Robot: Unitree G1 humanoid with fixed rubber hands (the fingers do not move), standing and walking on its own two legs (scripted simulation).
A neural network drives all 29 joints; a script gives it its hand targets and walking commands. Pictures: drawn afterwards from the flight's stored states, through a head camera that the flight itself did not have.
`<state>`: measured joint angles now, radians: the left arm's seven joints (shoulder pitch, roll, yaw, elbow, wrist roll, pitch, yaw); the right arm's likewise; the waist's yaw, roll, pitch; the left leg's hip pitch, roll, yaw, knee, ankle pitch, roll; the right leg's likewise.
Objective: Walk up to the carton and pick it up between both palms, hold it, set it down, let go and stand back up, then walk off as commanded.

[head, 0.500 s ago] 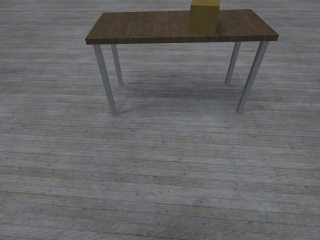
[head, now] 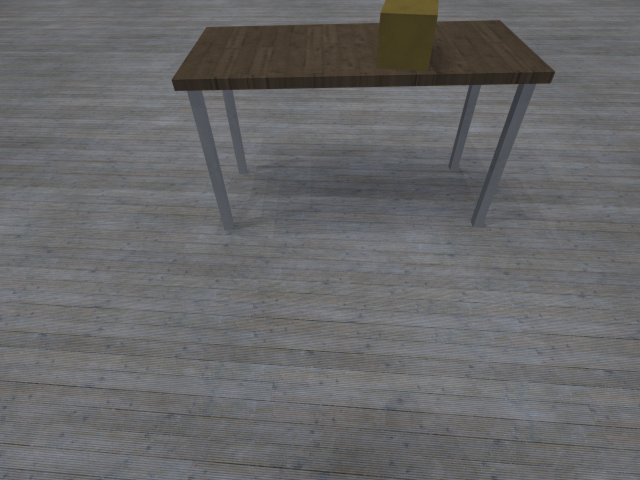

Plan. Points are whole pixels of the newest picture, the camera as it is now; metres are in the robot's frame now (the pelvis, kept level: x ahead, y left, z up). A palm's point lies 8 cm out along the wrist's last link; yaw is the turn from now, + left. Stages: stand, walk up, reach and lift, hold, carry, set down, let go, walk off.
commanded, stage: stand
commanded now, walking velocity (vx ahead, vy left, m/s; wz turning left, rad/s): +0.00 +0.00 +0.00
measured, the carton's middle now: (407, 30) +1.48 -0.33 +0.04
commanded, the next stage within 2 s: walk up in 1.70 s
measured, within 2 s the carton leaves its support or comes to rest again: neither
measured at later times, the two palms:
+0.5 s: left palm out of the picture +0.05 +0.26 -0.12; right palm out of the picture +0.07 -0.27 -0.11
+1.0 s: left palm out of the picture +0.05 +0.26 -0.12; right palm out of the picture +0.07 -0.26 -0.11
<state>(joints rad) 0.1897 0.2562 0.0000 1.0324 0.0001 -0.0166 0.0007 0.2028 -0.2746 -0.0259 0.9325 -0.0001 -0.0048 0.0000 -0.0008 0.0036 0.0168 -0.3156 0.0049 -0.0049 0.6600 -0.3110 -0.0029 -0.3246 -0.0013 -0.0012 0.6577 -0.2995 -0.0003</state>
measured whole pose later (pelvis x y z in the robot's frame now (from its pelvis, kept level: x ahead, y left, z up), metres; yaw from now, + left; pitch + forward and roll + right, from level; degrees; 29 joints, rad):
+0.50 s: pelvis -0.01 +0.00 +0.01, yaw +0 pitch -1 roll +0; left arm 0.19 0.26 0.00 1.06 0.00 -0.02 0.00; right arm 0.20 -0.27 -0.02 0.96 0.00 -0.01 0.00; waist 0.00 0.00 -0.02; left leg -0.32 0.00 0.00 0.58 -0.25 0.00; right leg -0.32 0.00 0.00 0.58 -0.24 0.00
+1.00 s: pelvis -0.01 +0.00 +0.01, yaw +0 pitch +0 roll +0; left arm 0.19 0.26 0.00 1.08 0.00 -0.02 0.00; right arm 0.20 -0.27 -0.01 0.96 0.00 -0.01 0.00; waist 0.00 0.01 -0.03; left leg -0.32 0.00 0.00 0.55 -0.23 0.00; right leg -0.32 0.00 0.00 0.54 -0.22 0.00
